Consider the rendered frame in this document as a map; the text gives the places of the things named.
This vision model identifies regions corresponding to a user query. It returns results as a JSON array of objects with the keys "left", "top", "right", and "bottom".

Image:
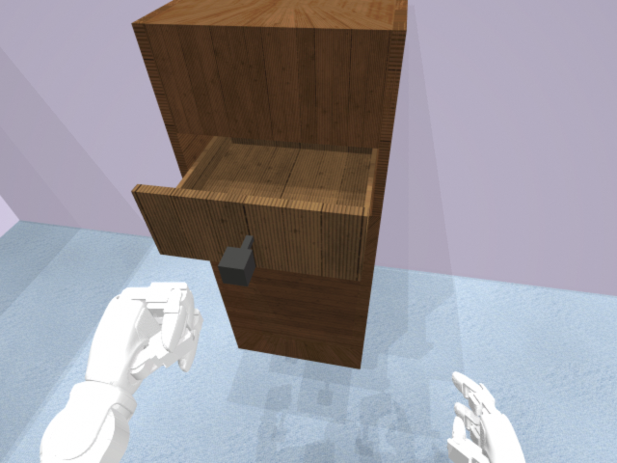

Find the cabinet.
[{"left": 131, "top": 0, "right": 408, "bottom": 369}]

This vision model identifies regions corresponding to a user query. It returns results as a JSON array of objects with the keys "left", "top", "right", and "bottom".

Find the robot left forearm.
[{"left": 40, "top": 381, "right": 137, "bottom": 463}]

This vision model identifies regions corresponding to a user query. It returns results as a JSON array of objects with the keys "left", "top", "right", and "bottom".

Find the right robot hand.
[{"left": 447, "top": 371, "right": 525, "bottom": 463}]

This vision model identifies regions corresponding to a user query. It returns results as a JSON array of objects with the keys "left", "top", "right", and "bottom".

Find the drawer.
[{"left": 131, "top": 136, "right": 377, "bottom": 282}]

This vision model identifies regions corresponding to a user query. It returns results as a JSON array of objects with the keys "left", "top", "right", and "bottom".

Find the handle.
[{"left": 218, "top": 235, "right": 255, "bottom": 286}]

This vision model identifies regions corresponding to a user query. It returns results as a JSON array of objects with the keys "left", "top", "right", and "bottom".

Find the left robot hand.
[{"left": 85, "top": 283, "right": 203, "bottom": 395}]

